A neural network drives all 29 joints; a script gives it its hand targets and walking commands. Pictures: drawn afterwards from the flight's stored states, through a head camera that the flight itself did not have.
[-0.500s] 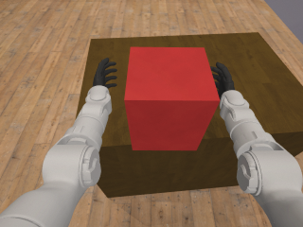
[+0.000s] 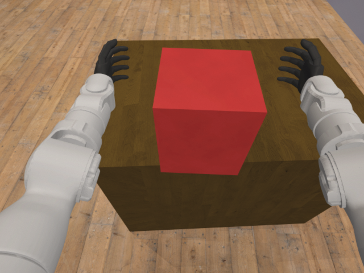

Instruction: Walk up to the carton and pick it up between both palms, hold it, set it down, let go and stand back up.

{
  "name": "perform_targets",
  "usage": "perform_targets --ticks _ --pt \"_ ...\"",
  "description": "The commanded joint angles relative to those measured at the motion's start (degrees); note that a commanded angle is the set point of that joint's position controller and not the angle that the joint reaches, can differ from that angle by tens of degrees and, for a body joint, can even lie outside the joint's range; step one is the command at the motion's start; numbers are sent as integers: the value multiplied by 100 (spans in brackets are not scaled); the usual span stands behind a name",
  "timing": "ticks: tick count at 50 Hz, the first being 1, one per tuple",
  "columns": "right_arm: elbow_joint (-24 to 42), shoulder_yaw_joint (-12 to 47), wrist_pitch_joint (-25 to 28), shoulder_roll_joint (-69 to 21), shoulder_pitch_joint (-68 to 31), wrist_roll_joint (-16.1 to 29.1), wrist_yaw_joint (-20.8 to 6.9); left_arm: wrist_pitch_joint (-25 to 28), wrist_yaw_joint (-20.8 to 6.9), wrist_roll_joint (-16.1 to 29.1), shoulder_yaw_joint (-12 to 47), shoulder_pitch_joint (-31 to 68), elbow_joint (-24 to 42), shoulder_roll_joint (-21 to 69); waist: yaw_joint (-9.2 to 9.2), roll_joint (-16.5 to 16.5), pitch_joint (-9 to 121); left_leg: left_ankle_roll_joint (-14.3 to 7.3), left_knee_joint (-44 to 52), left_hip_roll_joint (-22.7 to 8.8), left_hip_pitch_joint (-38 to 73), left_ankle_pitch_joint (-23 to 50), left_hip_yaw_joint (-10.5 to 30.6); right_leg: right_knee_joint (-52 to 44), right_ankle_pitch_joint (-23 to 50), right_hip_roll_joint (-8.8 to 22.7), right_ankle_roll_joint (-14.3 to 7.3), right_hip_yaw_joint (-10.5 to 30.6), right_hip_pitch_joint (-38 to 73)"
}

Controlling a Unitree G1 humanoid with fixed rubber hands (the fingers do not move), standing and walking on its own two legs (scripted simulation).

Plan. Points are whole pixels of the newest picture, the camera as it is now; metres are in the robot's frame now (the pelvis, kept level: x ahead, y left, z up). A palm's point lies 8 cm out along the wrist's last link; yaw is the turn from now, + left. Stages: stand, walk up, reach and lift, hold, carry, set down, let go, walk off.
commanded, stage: set down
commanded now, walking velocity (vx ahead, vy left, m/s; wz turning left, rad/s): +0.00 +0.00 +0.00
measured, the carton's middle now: (202, 115) +0.48 +0.00 +0.05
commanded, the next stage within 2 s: none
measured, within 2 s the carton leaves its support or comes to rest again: neither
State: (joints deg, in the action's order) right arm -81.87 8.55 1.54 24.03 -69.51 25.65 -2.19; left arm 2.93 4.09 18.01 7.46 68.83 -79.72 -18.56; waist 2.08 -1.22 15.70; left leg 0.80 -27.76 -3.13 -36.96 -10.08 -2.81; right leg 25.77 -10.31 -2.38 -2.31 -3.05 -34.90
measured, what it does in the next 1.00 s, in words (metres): stands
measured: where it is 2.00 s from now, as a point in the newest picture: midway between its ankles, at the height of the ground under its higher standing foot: outside the picture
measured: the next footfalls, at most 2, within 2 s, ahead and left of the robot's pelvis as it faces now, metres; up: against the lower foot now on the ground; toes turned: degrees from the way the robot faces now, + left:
none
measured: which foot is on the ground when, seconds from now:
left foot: down 0.00-1.00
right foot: down 0.00-1.00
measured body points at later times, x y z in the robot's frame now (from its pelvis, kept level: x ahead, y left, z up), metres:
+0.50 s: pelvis +0.00 -0.01 +0.01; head +0.03 +0.01 +0.46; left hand +0.47 +0.23 +0.24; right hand +0.49 -0.20 +0.26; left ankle +0.01 +0.13 -0.73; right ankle +0.00 -0.09 -0.73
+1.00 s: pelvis +0.00 -0.01 +0.02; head +0.01 +0.01 +0.47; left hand +0.44 +0.24 +0.19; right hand +0.47 -0.19 +0.20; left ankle +0.01 +0.13 -0.73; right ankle +0.00 -0.09 -0.73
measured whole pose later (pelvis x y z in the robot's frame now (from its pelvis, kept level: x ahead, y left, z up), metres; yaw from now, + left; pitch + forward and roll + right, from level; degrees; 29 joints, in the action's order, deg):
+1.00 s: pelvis +0.00 -0.01 +0.02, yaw +1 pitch +6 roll -1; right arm -61.3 6.7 -12.7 23.8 -58.0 26.8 0.8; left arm -21.0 2.8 9.7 -2.6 52.3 -46.7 -19.7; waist 1.7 -1.3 7.2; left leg 1.4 -19.5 -2.9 -17.8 -8.1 -2.0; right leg 16.4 -8.1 -2.7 -2.6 -3.7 -14.9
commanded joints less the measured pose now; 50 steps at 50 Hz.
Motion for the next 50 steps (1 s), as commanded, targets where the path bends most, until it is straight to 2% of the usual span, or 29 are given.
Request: perform_targets --ticks 1,4,12,21,25,30,36,42,45,50 --pt "773 177 -73 868 -2664 200 47 -145 -51 -94 -296 2513 811 -977 182 -176 2824 -76 87 169 1384 1518 177 70 2328 128 473 267 2096" --pt "781 234 -265 876 -2733 250 103 -343 -98 -78 -326 2544 883 -1028 106 -278 2647 -105 205 168 1421 1426 190 -24 2378 131 511 280 2225" --pt "937 96 -731 957 -2975 259 231 -805 -163 121 -88 2822 1151 -1068 -190 -27 2381 -18 388 178 1888 1325 243 -363 2113 118 466 207 2083" --pt "1105 -9 -1181 985 -3135 316 237 -1395 -56 -63 -257 2938 1684 -1220 -118 294 2307 34 555 186 2230 1444 250 -542 2041 103 439 184 2298" --pt "1165 9 -1351 1009 -3113 351 234 -1649 -12 -160 -435 2862 1940 -1305 -67 229 2227 23 601 192 2291 1485 243 -573 2110 85 471 195 2483" --pt "1306 -27 -1460 1041 -3022 330 267 -1879 -39 -223 -533 2653 2151 -1284 -92 161 2063 32 627 200 2370 1549 256 -596 2240 61 501 199 2648" --pt "1551 -50 -1488 1002 -2506 304 285 -2078 -132 -387 -661 2029 2489 -1122 -98 71 1780 71 656 209 2610 1766 264 -675 2409 17 515 194 2834" --pt "2143 -121 -1374 890 -1657 265 289 -2173 -185 -707 -971 1182 3340 -947 -28 90 1524 86 703 258 2825 1986 232 -756 2447 -23 514 211 3068" --pt "2568 -294 -1287 884 -1310 167 296 -2216 -138 -839 -1106 888 3955 -842 -27 236 1520 135 676 270 3053 2053 215 -805 2275 -53 483 203 2996" --pt "3222 -600 -1218 814 -835 -65 318 -2313 -59 -922 -1293 453 4754 -678 -60 264 1482 118 668 291 3247 1880 196 -861 1937 -63 462 213 2840"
